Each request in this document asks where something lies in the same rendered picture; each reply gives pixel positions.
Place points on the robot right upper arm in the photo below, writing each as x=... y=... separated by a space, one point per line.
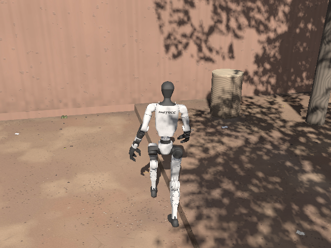
x=185 y=118

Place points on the robot right hand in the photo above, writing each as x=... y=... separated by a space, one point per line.
x=182 y=136

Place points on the robot left hand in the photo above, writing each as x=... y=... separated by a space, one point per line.
x=131 y=152

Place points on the right robot forearm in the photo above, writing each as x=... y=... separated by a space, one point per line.
x=187 y=134

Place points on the robot left upper arm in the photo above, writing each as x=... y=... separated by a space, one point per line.
x=147 y=116

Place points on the left robot forearm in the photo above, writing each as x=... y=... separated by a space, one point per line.
x=138 y=138

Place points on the left robot thigh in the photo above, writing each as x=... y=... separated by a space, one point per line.
x=152 y=152

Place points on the robot right shin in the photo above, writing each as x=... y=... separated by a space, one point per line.
x=174 y=199

